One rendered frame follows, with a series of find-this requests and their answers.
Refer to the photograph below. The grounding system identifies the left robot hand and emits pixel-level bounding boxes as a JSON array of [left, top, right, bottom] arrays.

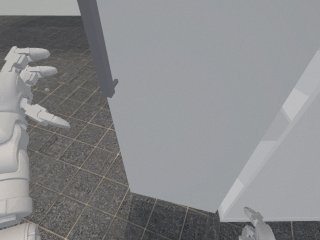
[[0, 46, 70, 129]]

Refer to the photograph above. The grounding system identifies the robot left forearm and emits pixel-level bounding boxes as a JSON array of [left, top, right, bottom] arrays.
[[0, 111, 33, 228]]

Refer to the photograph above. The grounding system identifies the fridge door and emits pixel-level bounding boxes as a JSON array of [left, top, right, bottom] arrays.
[[96, 0, 320, 213]]

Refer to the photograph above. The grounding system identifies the right robot hand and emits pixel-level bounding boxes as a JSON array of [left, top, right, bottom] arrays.
[[238, 207, 276, 240]]

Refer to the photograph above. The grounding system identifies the robot left upper arm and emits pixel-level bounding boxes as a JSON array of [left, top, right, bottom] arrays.
[[0, 222, 41, 240]]

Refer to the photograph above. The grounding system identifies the handle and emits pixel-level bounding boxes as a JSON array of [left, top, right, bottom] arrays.
[[77, 0, 119, 98]]

